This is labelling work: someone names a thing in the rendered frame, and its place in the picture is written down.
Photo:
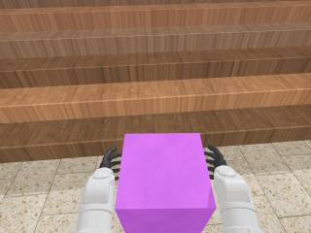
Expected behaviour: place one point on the robot left forearm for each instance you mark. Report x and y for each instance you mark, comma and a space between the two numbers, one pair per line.
97, 203

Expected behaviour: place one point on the carton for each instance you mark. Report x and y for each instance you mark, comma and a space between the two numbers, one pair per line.
164, 184

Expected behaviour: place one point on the robot right forearm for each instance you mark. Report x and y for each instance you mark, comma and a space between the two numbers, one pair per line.
235, 201

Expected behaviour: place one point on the right robot hand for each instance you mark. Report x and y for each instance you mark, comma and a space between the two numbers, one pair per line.
218, 159

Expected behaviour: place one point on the left robot hand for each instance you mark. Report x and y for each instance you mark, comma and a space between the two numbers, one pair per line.
108, 157

